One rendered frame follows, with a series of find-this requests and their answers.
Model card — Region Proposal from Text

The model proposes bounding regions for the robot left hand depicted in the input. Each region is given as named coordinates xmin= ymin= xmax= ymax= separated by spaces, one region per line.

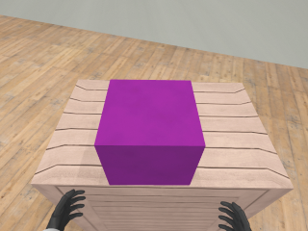
xmin=46 ymin=189 xmax=86 ymax=231

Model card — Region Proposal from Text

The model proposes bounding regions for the carton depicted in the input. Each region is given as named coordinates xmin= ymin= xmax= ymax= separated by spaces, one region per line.
xmin=94 ymin=79 xmax=206 ymax=186

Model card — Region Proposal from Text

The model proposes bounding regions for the robot right hand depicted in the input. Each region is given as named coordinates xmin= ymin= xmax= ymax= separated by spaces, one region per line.
xmin=218 ymin=201 xmax=252 ymax=231

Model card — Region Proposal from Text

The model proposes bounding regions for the pedestal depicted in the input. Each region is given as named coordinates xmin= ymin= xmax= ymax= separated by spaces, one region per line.
xmin=31 ymin=79 xmax=294 ymax=231

